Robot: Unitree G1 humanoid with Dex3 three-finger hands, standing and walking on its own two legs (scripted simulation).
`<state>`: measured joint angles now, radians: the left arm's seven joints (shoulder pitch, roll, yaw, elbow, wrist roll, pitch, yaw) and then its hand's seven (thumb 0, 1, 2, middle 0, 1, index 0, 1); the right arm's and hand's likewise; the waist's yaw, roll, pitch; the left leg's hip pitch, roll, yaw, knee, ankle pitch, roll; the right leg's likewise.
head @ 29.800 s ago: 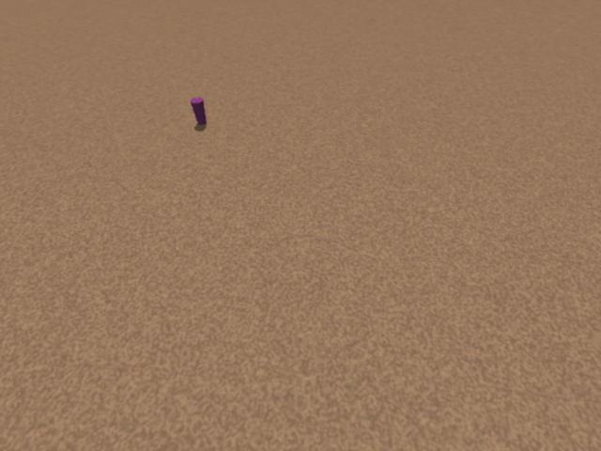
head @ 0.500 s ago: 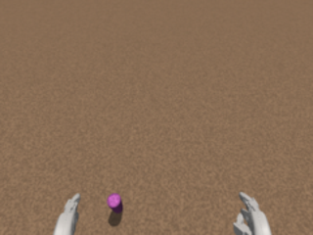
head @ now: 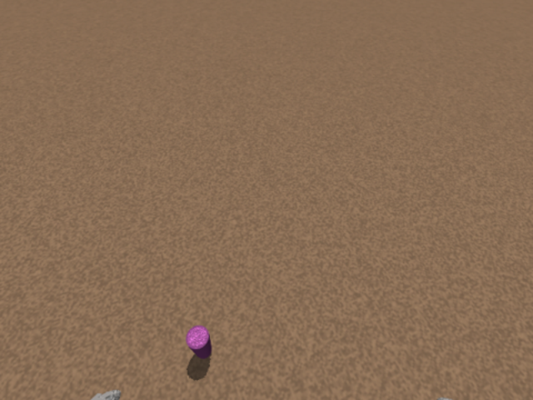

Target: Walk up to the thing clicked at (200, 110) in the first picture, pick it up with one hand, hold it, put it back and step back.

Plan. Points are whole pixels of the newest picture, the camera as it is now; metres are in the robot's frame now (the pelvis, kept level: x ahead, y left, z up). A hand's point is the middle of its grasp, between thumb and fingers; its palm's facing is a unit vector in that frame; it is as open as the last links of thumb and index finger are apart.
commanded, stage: stand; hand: left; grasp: from the side
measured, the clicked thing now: (201, 344) +0.40 +0.24 -0.68
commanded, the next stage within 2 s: step back in 1.88 s
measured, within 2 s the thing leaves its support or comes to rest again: neither
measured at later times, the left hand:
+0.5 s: hand out of the picture +0.03 +0.26 -0.13, palm faces +0.00 -0.94 -0.35, open 7.4 cm
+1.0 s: hand out of the picture +0.04 +0.25 -0.13, palm faces -0.02 -0.94 -0.33, open 7.4 cm
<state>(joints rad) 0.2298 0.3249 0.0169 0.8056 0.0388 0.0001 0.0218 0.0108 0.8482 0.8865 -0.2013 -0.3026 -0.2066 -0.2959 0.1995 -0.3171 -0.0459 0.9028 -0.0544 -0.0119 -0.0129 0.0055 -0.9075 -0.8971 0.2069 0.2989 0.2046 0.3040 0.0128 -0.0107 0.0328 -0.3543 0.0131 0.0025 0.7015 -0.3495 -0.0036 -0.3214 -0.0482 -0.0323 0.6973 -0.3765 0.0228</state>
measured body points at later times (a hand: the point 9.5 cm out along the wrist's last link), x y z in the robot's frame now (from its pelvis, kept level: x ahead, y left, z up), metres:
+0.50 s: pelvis -0.02 +0.01 +0.03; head -0.02 +0.00 +0.48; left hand +0.03 +0.31 -0.11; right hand +0.05 -0.27 -0.12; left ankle +0.01 +0.12 -0.72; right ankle -0.01 -0.13 -0.72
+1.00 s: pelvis -0.01 +0.00 +0.03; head -0.01 +0.00 +0.48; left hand +0.04 +0.29 -0.11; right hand +0.04 -0.29 -0.11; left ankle +0.01 +0.12 -0.72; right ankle -0.01 -0.13 -0.72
